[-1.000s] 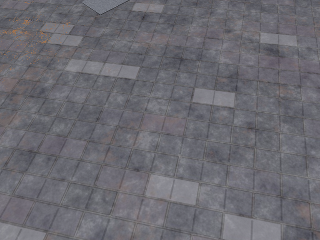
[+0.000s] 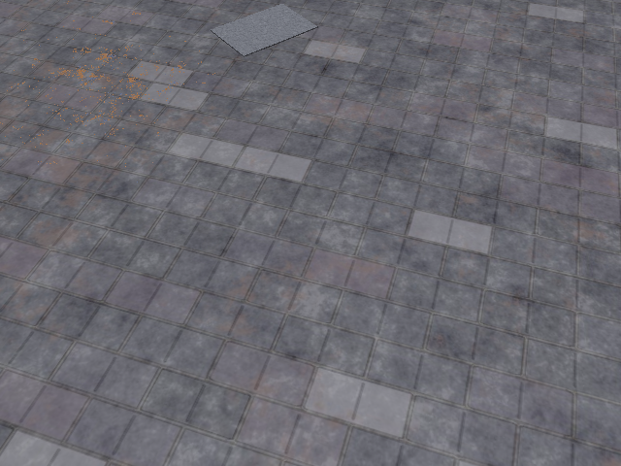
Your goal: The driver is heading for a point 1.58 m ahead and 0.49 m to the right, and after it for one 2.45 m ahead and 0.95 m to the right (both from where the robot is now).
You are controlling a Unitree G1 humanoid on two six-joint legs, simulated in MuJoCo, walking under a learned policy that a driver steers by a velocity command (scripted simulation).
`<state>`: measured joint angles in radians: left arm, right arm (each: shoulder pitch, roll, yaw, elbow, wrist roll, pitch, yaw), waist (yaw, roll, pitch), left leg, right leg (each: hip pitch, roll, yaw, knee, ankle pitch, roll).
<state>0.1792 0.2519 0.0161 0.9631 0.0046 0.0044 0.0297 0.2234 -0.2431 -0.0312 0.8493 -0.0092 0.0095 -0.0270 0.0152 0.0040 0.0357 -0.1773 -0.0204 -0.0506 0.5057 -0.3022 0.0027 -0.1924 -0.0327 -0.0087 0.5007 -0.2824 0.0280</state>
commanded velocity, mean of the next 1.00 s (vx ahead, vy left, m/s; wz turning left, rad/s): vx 0.07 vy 0.00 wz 0.00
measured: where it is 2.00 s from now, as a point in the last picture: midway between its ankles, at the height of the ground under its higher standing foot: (306, 439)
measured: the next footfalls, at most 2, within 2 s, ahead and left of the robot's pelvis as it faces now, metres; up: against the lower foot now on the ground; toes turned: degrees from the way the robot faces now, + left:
left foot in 0.76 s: +0.12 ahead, +0.10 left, +0.00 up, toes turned -1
left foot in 1.60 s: +0.46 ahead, +0.21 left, +0.00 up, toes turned +0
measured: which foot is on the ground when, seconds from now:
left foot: down 0.00-0.54, up 0.56-0.74, down 0.76-1.00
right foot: down 0.00-1.00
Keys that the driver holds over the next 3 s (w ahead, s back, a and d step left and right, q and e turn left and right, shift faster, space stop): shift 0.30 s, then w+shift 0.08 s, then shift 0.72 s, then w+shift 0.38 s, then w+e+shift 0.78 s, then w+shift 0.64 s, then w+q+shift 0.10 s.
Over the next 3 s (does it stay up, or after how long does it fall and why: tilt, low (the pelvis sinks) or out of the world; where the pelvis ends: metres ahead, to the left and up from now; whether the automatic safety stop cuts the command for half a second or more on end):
stays up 1.28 -0.38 -0.01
